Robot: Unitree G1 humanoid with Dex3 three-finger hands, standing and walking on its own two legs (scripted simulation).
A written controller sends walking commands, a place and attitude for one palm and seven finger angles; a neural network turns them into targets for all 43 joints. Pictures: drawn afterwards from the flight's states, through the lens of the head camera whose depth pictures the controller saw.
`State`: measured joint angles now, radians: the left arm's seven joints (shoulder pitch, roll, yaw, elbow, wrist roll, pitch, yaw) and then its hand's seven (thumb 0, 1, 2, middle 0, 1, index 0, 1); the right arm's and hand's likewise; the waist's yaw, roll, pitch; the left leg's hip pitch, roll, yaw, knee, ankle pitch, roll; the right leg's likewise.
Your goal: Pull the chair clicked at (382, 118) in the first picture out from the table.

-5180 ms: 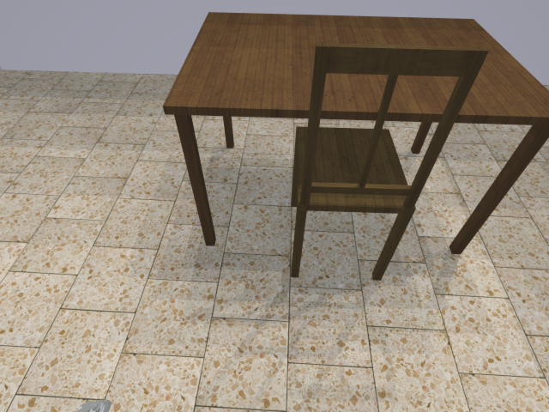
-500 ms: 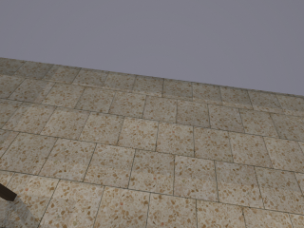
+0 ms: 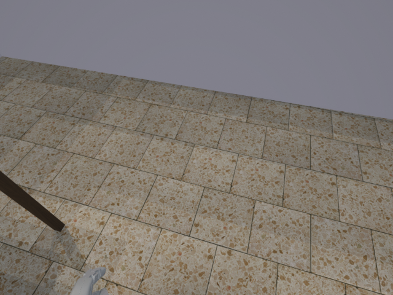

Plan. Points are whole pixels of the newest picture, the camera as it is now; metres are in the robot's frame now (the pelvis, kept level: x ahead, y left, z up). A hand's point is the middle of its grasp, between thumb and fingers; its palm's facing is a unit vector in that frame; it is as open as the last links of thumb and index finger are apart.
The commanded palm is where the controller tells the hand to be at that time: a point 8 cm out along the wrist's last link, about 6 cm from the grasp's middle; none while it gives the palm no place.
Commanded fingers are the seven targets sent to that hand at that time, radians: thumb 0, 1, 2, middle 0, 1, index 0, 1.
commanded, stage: turn to face it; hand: left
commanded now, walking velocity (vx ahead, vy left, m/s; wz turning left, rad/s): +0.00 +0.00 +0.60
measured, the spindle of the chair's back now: out of the picture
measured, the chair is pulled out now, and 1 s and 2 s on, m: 0.00 0.00 0.00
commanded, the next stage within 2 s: take the last steps up to it in 2.00 s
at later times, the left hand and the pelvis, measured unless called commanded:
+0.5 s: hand out of the picture -0.09 +0.21 -0.18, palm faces +0.39 -0.89 -0.25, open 7.4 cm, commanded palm none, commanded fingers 0.00 0.90 0.90 -0.20 -0.30 -0.20 -0.30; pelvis +0.00 +0.03 -0.01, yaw +20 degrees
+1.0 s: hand out of the picture +0.04 +0.28 -0.14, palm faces +0.57 -0.77 -0.29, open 7.4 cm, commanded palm none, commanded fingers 0.00 0.90 0.90 -0.20 -0.30 -0.20 -0.30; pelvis +0.02 +0.02 -0.01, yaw +36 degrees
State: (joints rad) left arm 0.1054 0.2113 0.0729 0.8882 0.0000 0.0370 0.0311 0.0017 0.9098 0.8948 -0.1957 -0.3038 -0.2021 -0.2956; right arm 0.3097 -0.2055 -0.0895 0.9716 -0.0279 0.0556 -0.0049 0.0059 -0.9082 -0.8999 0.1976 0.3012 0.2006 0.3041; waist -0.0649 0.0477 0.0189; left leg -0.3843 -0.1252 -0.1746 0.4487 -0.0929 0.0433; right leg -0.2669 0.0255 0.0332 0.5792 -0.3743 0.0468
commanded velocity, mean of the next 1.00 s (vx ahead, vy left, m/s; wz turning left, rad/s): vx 0.00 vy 0.00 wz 0.60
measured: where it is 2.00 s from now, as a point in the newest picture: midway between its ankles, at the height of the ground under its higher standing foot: outside the picture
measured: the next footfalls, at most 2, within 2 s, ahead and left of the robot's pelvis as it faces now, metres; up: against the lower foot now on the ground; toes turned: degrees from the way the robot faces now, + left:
right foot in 0.02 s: +0.01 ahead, -0.12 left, +0.00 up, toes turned +3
left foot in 0.50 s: +0.00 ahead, +0.14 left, +0.00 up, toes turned +25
